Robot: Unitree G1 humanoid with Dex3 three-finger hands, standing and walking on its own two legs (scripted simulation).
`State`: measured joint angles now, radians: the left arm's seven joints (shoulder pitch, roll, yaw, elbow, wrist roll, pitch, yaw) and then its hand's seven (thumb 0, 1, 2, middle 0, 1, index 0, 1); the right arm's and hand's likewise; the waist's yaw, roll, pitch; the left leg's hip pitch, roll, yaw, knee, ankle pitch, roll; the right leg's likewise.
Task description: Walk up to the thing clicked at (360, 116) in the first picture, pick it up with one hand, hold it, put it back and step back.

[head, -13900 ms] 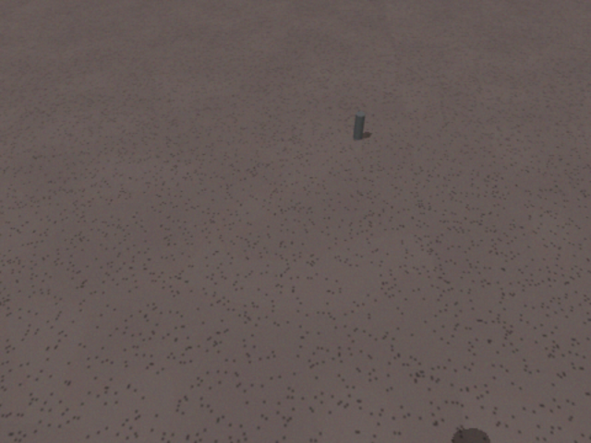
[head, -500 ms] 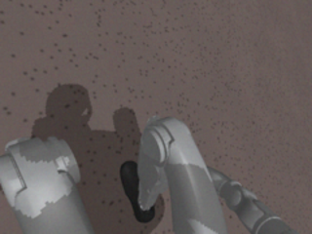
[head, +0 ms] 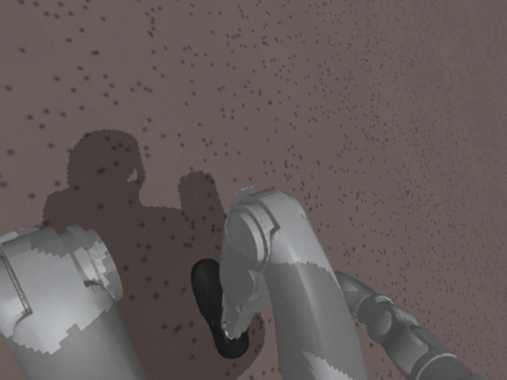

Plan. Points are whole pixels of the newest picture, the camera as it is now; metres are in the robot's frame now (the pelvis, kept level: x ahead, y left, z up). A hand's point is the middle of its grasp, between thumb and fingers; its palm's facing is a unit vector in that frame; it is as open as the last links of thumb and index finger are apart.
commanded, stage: settle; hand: left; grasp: from the side
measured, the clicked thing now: out of the picture +0.40 +0.32 -0.20
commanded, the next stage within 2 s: lift in 1.88 s
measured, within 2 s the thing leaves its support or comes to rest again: neither
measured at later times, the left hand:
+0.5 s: hand out of the picture +0.38 +0.35 -0.08, palm faces +0.43 -0.90 +0.00, open 7.1 cm
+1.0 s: hand out of the picture +0.38 +0.35 +0.01, palm faces +0.43 -0.90 -0.04, open 7.1 cm
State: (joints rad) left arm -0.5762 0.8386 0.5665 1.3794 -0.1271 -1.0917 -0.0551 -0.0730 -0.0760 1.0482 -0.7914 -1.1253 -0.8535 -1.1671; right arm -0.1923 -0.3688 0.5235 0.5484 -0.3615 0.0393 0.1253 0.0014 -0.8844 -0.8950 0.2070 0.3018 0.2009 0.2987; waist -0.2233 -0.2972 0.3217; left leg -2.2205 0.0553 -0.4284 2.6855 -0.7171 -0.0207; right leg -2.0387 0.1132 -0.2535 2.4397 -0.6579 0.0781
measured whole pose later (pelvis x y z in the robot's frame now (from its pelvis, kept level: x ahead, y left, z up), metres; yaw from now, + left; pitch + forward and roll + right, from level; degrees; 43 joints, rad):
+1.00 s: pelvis +0.02 -0.02 +0.05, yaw +9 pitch +29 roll -8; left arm -0.51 0.50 0.50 0.81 -0.20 -0.62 -0.24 -0.07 -0.09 1.14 -0.84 -1.18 -0.90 -1.22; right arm 0.01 -0.30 0.12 0.63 -0.10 0.07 0.07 0.01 -0.88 -0.89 0.21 0.30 0.20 0.30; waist -0.09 -0.05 -0.03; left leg -2.25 0.06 -0.20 2.43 -0.69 -0.03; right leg -2.14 0.02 -0.11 2.36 -0.72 0.02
